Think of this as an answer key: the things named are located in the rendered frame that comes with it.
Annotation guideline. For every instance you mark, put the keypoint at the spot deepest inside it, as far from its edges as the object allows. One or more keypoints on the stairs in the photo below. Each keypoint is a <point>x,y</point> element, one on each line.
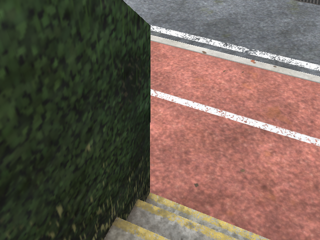
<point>159,218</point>

